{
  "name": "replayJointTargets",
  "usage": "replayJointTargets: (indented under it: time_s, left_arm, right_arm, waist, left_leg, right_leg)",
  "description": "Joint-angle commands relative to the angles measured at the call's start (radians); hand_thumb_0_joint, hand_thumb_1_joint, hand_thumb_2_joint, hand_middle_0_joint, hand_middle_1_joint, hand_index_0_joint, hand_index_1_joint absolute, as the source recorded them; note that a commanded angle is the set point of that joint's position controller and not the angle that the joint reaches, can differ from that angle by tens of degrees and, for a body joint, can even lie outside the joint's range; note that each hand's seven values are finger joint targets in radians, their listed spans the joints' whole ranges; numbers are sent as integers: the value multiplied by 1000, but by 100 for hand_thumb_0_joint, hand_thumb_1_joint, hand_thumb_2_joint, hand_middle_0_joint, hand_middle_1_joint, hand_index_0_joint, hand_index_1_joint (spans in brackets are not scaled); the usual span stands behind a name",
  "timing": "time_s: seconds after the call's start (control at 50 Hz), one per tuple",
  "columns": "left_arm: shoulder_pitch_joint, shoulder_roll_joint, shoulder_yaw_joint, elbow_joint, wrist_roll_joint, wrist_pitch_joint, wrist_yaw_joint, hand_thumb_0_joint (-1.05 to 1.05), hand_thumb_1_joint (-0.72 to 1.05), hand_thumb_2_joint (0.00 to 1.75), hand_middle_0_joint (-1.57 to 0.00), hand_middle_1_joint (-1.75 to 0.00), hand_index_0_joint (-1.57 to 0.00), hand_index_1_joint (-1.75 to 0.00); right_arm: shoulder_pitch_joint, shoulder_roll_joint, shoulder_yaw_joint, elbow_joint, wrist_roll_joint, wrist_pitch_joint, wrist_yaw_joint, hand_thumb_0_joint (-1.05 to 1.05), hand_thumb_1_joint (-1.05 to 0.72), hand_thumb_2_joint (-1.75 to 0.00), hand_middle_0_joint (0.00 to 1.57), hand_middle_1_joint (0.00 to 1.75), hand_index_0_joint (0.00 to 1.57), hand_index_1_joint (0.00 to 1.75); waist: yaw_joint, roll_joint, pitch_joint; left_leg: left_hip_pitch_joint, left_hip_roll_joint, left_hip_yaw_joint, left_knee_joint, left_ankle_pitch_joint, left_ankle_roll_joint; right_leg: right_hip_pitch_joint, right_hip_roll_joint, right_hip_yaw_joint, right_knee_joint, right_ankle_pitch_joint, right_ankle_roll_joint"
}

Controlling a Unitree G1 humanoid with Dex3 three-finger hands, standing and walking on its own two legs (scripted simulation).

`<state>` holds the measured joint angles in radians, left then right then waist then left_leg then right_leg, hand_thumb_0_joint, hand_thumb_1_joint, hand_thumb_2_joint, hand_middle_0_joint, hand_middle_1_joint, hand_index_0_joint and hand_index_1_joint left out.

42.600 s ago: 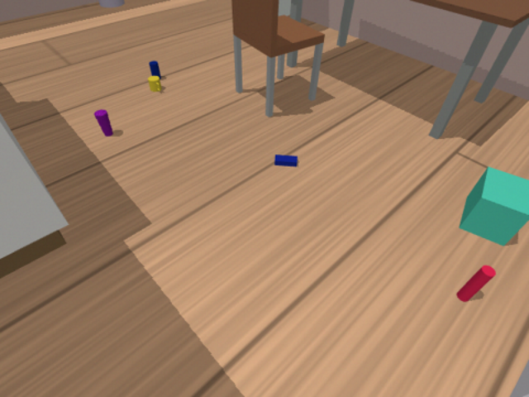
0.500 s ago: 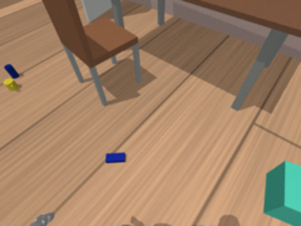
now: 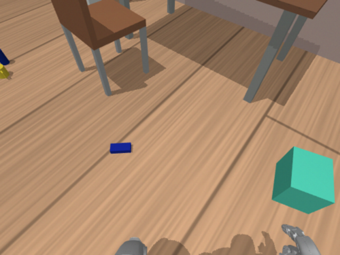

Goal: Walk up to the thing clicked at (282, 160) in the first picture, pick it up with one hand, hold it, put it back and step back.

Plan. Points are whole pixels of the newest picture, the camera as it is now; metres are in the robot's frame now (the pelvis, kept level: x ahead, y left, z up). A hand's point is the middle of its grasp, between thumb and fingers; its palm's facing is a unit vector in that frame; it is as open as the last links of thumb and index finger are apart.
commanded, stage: step back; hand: left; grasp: from above
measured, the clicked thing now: (120, 148) +0.78 +0.33 -0.73
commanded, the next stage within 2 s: stand in 1.64 s
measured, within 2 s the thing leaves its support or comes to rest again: neither
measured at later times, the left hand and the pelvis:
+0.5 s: hand out of the picture -0.07 +0.26 -0.13, palm faces +0.08 -0.93 -0.35, open 7.4 cm; pelvis -0.17 -0.01 +0.02, yaw +5 degrees
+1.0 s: hand out of the picture -0.23 +0.25 -0.13, palm faces +0.08 -0.91 -0.40, open 7.4 cm; pelvis -0.27 -0.03 +0.01, yaw +5 degrees
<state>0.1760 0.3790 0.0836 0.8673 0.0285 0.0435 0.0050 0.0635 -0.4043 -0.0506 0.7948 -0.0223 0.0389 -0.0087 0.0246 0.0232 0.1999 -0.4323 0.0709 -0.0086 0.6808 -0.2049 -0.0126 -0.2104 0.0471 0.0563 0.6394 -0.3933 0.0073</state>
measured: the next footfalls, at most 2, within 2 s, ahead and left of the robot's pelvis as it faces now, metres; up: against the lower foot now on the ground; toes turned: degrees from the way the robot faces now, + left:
left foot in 0.34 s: -0.11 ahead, +0.10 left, +0.00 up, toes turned +3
right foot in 0.70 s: -0.24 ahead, -0.15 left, +0.00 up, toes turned +2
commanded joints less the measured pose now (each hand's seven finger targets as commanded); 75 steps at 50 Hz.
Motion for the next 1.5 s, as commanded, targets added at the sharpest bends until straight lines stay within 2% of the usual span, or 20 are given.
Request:
replayJointTargets:
  time_s: [0.0,0.02,0.1,0.24,0.3,0.36,0.44,0.58,0.64,0.68,0.72,0.8,0.96,0.98,1.02,1.06,1.24,1.28,1.34,1.48]
  left_arm:
    - [75,335,90,-80,11,-31,7,0,90,90,-20,-30,-20,-30]
    - [1,394,97,-116,21,-32,10,0,90,90,-20,-30,-20,-30]
    - [-129,235,66,-149,13,-33,22,0,90,90,-20,-30,-20,-30]
    - [-5,226,59,-149,16,-9,34,0,90,90,-20,-30,-20,-30]
    - [-34,227,43,-161,-4,12,25,0,90,90,-20,-30,-20,-30]
    - [-85,201,42,-179,-12,14,40,0,90,90,-20,-30,-20,-30]
    - [-8,202,44,-111,-25,23,25,0,90,90,-20,-30,-20,-30]
    - [1,182,25,-90,-1,-31,6,0,90,90,-20,-30,-20,-30]
    - [140,177,28,1,0,-52,4,0,90,90,-20,-30,-20,-30]
    - [156,245,57,40,22,-65,8,0,90,90,-20,-30,-20,-30]
    - [17,368,79,-26,34,-64,11,0,90,90,-20,-30,-20,-30]
    - [-73,233,49,-30,19,-88,12,0,90,90,-20,-30,-20,-30]
    - [7,261,49,-15,14,-60,-11,0,90,90,-20,-30,-20,-30]
    - [36,213,31,-12,13,-56,-12,0,90,90,-20,-30,-20,-30]
    - [-2,143,7,-35,-11,-55,-14,0,90,90,-20,-30,-20,-30]
    - [-63,255,36,-33,0,-59,-8,0,90,90,-20,-30,-20,-30]
    - [11,168,26,31,-18,-84,-12,0,90,90,-20,-30,-20,-30]
    - [77,188,31,75,-14,-91,5,0,90,90,-20,-30,-20,-30]
    - [-46,317,47,42,-3,-95,12,0,90,90,-20,-30,-20,-30]
    - [-131,279,43,50,2,-94,7,0,90,90,-20,-30,-20,-30]
  right_arm:
    - [21,-137,-44,-83,21,3,-18,0,-90,-90,20,30,20,30]
    - [16,-175,-63,-72,15,9,-33,0,-90,-90,20,30,20,30]
    - [125,-170,-51,-1,27,2,-23,0,-90,-90,20,30,20,30]
    - [132,-139,-34,-15,4,-23,-25,0,-90,-90,20,30,20,30]
    - [231,-149,-54,32,-5,-30,-22,0,-90,-90,20,30,20,30]
    - [148,-366,-93,-17,-27,-22,-10,0,-90,-90,20,30,20,30]
    - [13,-216,-53,-37,-27,-31,-25,0,-90,-90,20,30,20,30]
    - [131,-202,-66,-8,-16,-28,-7,0,-90,-90,20,30,20,30]
    - [62,-246,-77,-16,-22,-5,1,0,-90,-90,20,30,20,30]
    - [88,-161,-53,-15,-18,1,4,0,-90,-90,20,30,20,30]
    - [18,-169,-55,-20,-19,-10,-10,0,-90,-90,20,30,20,30]
    - [98,-160,-51,54,8,-33,9,0,-90,-90,20,30,20,30]
    - [172,-157,-60,101,-10,-85,15,0,-90,-90,20,30,20,30]
    - [203,-164,-70,117,-11,-95,10,0,-90,-90,20,30,20,30]
    - [269,-303,-101,114,-24,-105,4,0,-90,-90,20,30,20,30]
    - [256,-314,-109,111,-15,-99,5,0,-90,-90,20,30,20,30]
    - [145,-191,-52,74,-1,-84,-1,0,-90,-90,20,30,20,30]
    - [122,-140,-28,67,16,-66,-5,0,-90,-90,20,30,20,30]
    - [205,-128,-25,102,15,-37,-19,0,-90,-90,20,30,20,30]
    - [225,-152,-33,178,0,-45,0,0,-90,-90,20,30,20,30]
  waist:
    - [18,-246,-231]
    - [40,-318,-182]
    - [-52,-165,-148]
    - [27,-243,-237]
    - [-13,-189,-302]
    - [-55,209,-252]
    - [31,69,-180]
    - [-65,154,-264]
    - [1,193,-272]
    - [1,-47,-204]
    - [49,-191,-91]
    - [-26,-126,-65]
    - [-7,-176,-139]
    - [-11,-96,-179]
    - [-55,168,-193]
    - [-60,63,-75]
    - [2,151,-183]
    - [41,74,-230]
    - [0,-145,-238]
    - [-18,-200,-171]
  left_leg:
    - [-98,-179,-74,224,-340,28]
    - [-27,-141,-136,443,-431,8]
    - [-44,-210,-154,548,-253,9]
    - [-12,-107,-43,32,-307,-10]
    - [205,-95,-24,-328,30,26]
    - [164,339,-531,-341,306,304]
    - [109,153,-210,-281,382,214]
    - [394,140,-224,-284,-138,231]
    - [219,153,-201,-255,-250,192]
    - [-36,15,-84,1,-302,94]
    - [-62,-71,-159,204,-344,-1]
    - [-43,-123,-127,237,-155,-3]
    - [221,-106,19,-279,-116,20]
    - [345,-97,-33,-309,-83,31]
    - [459,248,-603,-450,-387,198]
    - [276,287,-609,-473,-440,293]
    - [141,91,-144,-212,230,152]
    - [60,22,-98,-65,140,88]
    - [60,-83,-100,205,-390,19]
    - [115,-52,-29,59,-272,19]
  right_leg:
    - [8,-338,404,-305,223,-195]
    - [-206,-474,543,-351,232,-317]
    - [-131,-247,140,-217,449,-183]
    - [170,-285,161,-111,536,-195]
    - [90,-234,110,28,500,-126]
    - [-243,10,44,452,-296,-10]
    - [-250,64,142,692,-100,-23]
    - [-223,-24,12,117,-134,17]
    - [33,-37,-31,-240,-38,-36]
    - [141,-113,216,-338,-87,-89]
    - [-232,-443,579,-466,-522,-257]
    - [-86,-238,207,-350,-40,-163]
    - [-14,-246,110,-191,6,-147]
    - [-64,-202,53,-65,88,-118]
    - [-410,-24,-108,249,-152,-39]
    - [-375,-102,22,346,-173,-51]
    - [13,-57,-101,-98,125,-21]
    - [180,-53,-86,-207,278,-26]
    - [-20,-434,404,-383,-70,-203]
    - [-105,-318,185,-282,43,-167]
